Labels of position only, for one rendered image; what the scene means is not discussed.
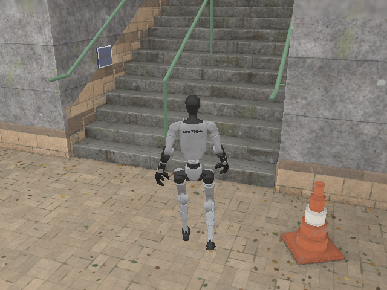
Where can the stairs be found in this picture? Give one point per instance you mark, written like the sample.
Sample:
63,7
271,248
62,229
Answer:
233,83

